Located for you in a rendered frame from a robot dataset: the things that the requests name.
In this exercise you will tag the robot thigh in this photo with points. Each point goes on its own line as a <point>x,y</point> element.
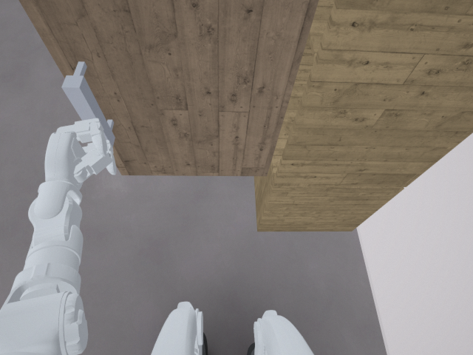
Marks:
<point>276,335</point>
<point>181,333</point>

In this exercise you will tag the left robot hand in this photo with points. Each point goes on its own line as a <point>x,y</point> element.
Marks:
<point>68,161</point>

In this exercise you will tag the handle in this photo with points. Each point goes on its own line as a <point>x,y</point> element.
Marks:
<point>80,95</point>

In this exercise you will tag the cupboard door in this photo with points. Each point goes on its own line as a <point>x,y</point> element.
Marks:
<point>194,87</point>

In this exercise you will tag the left robot upper arm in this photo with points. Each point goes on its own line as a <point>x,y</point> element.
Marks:
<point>49,325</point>

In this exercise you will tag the right robot thigh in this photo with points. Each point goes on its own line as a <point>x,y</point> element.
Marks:
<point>276,335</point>

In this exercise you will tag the left robot thigh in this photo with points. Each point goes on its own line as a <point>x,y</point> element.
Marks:
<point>181,333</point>

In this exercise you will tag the left robot forearm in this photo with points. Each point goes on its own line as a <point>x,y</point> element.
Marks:
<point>54,256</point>

